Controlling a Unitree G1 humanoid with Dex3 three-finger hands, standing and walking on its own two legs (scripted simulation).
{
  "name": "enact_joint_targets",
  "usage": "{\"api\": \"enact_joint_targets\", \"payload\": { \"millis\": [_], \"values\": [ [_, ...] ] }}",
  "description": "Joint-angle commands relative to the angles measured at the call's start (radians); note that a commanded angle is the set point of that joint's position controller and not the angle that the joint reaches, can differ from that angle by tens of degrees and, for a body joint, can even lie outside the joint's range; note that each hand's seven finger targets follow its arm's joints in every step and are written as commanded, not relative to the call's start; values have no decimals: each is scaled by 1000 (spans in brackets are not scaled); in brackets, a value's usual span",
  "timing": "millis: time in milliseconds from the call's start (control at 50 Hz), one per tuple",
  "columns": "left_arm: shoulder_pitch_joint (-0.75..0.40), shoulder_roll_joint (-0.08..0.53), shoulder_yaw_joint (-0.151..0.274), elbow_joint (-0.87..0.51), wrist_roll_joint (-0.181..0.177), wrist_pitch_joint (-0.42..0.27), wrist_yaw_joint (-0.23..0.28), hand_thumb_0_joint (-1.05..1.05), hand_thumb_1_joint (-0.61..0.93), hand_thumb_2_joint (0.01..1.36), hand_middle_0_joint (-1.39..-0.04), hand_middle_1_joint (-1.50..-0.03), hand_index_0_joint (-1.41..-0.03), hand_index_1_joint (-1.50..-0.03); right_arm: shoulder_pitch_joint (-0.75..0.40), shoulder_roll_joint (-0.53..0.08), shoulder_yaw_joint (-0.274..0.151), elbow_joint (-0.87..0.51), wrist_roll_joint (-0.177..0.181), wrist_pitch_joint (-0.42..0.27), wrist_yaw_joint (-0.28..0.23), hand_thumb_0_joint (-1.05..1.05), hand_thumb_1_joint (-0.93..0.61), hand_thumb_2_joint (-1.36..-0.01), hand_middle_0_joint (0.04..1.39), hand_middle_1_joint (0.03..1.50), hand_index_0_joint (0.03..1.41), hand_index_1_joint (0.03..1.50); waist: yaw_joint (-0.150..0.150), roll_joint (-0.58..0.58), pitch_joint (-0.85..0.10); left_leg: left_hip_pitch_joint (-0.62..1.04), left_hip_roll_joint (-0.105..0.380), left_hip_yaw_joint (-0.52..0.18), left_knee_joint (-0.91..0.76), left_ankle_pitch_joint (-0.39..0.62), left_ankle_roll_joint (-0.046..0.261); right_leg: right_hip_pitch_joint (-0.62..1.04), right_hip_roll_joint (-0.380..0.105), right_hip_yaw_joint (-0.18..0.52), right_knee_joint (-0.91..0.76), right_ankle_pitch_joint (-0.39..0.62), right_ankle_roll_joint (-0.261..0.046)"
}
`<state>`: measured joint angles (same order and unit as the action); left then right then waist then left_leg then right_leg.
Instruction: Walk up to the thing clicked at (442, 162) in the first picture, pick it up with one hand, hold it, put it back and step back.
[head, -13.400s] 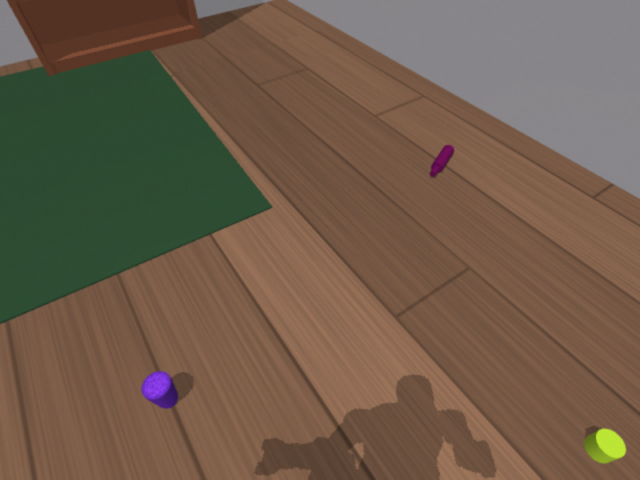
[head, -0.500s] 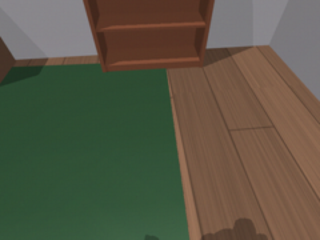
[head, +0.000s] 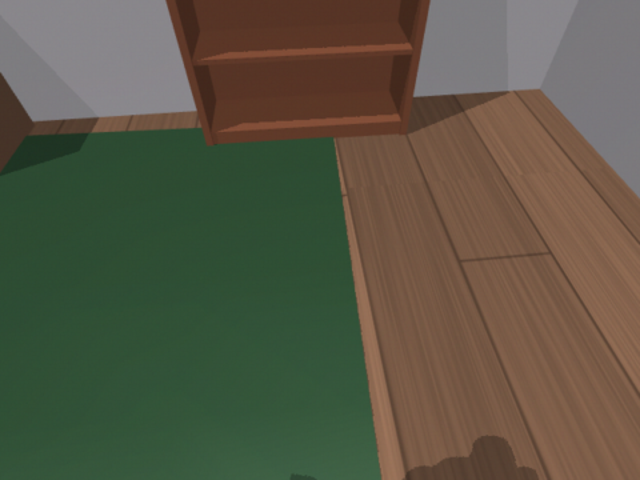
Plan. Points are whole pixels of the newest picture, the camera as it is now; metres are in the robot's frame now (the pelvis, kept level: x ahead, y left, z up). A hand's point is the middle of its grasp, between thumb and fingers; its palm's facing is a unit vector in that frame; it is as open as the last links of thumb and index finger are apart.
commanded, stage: stand
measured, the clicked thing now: out of the picture -0.18 -1.02 -0.76
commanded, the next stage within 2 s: walk up in 0.92 s
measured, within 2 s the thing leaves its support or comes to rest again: neither
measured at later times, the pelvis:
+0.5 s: pelvis +0.00 +0.00 +0.00, yaw +0 degrees
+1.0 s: pelvis +0.00 +0.00 +0.00, yaw +0 degrees
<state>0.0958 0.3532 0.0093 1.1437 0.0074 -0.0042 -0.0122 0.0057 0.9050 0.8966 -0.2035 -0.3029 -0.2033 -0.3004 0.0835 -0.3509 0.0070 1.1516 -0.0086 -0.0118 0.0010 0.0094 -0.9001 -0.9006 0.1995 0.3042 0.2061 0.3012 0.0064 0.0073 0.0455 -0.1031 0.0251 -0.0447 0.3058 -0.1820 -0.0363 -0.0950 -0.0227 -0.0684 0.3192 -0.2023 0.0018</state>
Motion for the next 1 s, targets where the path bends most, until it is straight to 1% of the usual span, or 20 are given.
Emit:
{"api": "enact_joint_targets", "payload": {
  "millis": [0,140,220,280,440,500,540,560,660,680,720,740,800,820,880,900,920,940,960,980],
  "values": [
    [-37,213,41,-56,-2,-26,19,0,900,900,-200,-300,-200,-300,-41,-211,-33,-61,2,-17,-13,0,-900,-900,200,300,200,300,-4,-3,-97,14,105,-55,-27,216,42,29,-123,95,-48,165,-16],
    [-33,212,40,-54,-3,-25,19,0,900,900,-200,-300,-200,-300,-42,-207,-32,-63,2,-15,-12,0,-900,-900,200,300,200,300,0,-15,-74,-2,100,-55,-30,206,38,21,-118,89,-51,158,-14],
    [-34,214,38,-61,-4,-28,20,0,900,900,-200,-300,-200,-300,-35,-212,-33,-66,0,-14,-12,0,-900,-900,200,300,200,300,-1,2,-93,-3,102,-50,-18,233,40,43,-125,97,-47,214,-16],
    [-27,214,39,-59,-2,-26,21,0,900,900,-200,-300,-200,-300,-31,-211,-31,-68,1,-14,-14,0,-900,-900,200,300,200,300,-1,13,-92,-1,103,-52,-24,226,41,42,-124,97,-47,197,-17],
    [-24,216,37,-63,0,-28,22,0,900,900,-200,-300,-200,-300,-30,-207,-33,-75,1,-13,-13,0,-900,-900,200,300,200,300,-2,-13,-109,18,105,-45,-8,258,45,54,-125,93,-40,264,-14],
    [-32,215,37,-67,-2,-29,22,0,900,900,-200,-300,-200,-300,-24,-213,-33,-74,0,-13,-15,0,-900,-900,200,300,200,300,-2,-4,-103,16,106,-45,-13,257,44,52,-125,97,-39,254,-16],
    [-29,221,39,-66,-1,-27,22,0,900,900,-200,-300,-200,-300,-23,-211,-33,-75,0,-13,-15,0,-900,-900,200,300,200,300,-5,5,-93,12,106,-45,-24,212,44,41,-122,97,-48,192,-17],
    [-28,221,39,-65,-1,-27,22,0,900,900,-200,-300,-200,-300,-22,-207,-32,-75,0,-13,-13,0,-900,-900,200,300,200,300,-2,-11,-83,-2,105,-48,-26,221,42,46,-120,95,-47,209,-16],
    [-25,217,38,-62,0,-27,20,0,900,900,-200,-300,-200,-300,-22,-207,-34,-72,-1,-12,-11,0,-900,-900,200,300,200,300,-1,-18,-43,-17,100,-52,-43,140,41,6,-115,101,-71,104,-13],
    [-31,217,38,-66,0,-27,19,0,900,900,-200,-300,-200,-300,-10,-208,-36,-74,-2,-13,-11,0,-900,-900,200,300,200,300,-8,-9,-56,-15,101,-48,-43,155,41,12,-116,100,-65,109,-16],
    [-27,212,37,-66,0,-25,17,0,900,900,-200,-300,-200,-300,-20,-214,-36,-73,-4,-15,-12,0,-900,-900,200,300,200,300,-3,21,-67,-13,101,-47,-42,140,44,13,-118,104,-64,105,-17],
    [-25,215,36,-67,1,-26,18,0,900,900,-200,-300,-200,-300,-26,-209,-36,-74,-1,-15,-10,0,-900,-900,200,300,200,300,0,6,-61,-10,105,-57,-41,170,43,19,-116,100,-61,127,-18],
    [-29,215,36,-67,0,-27,18,0,900,900,-200,-300,-200,-300,-14,-210,-37,-72,-3,-15,-11,0,-900,-900,200,300,200,300,-6,1,-63,-11,104,-51,-40,139,44,13,-120,108,-65,107,-17],
    [-24,216,36,-69,3,-27,20,0,900,900,-200,-300,-200,-300,-20,-213,-40,-75,-3,-15,-11,0,-900,-900,200,300,200,300,-2,-8,-84,-2,107,-55,-31,176,46,26,-121,104,-56,149,-19],
    [-21,221,37,-69,0,-28,19,0,900,900,-200,-300,-200,-300,-12,-206,-38,-74,-3,-16,-12,0,-900,-900,200,300,200,300,-3,-6,-101,8,106,-50,-29,207,45,39,-123,104,-47,183,-20],
    [49,313,107,-124,17,-45,-10,0,900,900,-200,-300,-200,-300,62,-293,-102,-122,-15,-34,12,0,-900,-900,200,300,200,300,8,-18,-196,-26,53,-42,78,-285,118,117,-76,85,45,-300,-62],
    [84,308,112,-112,26,-46,-18,0,900,900,-200,-300,-200,-300,26,-289,-105,-134,-25,-34,24,0,-900,-900,200,300,200,300,38,-10,-117,-188,56,-49,114,-431,127,107,-118,146,42,-465,-91],
    [108,323,125,-120,31,-49,-22,0,900,900,-200,-300,-200,-300,-46,-271,-107,-170,-28,-32,30,0,-900,-900,200,300,200,300,68,-57,-19,-359,35,-10,192,-401,114,113,-179,230,-13,-543,-128],
    [141,350,140,-129,30,-51,-21,0,900,900,-200,-300,-200,-300,-99,-236,-102,-207,-29,-31,36,0,-900,-900,200,300,200,300,105,-158,78,-529,-13,86,369,-276,81,152,-290,350,-137,-591,-187],
    [163,368,148,-146,36,-61,-19,0,900,900,-200,-300,-200,-300,-125,-222,-102,-226,-36,-35,36,0,-900,-900,200,300,200,300,135,-191,124,-647,34,52,499,-293,63,175,-398,451,-212,-489,-262]
  ]
}}
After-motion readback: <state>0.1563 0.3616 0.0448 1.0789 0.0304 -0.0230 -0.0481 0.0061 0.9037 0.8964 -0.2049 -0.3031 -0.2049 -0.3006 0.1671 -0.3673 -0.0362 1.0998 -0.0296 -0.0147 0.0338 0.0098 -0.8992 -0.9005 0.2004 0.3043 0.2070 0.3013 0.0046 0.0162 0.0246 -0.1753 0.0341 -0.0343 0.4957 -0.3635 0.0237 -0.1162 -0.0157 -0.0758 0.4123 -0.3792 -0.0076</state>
